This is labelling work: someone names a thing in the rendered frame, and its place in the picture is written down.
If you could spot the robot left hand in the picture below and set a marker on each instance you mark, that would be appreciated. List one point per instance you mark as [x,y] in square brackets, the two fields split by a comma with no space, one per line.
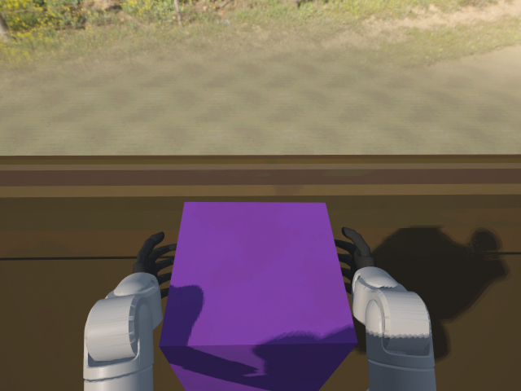
[147,256]

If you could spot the robot right hand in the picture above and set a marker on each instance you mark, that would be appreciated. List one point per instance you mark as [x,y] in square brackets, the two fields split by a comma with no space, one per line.
[361,256]

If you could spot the robot right forearm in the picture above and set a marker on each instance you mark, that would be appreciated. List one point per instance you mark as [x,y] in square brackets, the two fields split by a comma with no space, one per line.
[399,343]

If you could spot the carton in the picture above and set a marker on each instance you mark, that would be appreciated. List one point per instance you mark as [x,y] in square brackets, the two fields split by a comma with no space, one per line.
[256,300]

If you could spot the robot left forearm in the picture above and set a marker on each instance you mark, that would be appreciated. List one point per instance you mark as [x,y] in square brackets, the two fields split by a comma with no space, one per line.
[118,338]

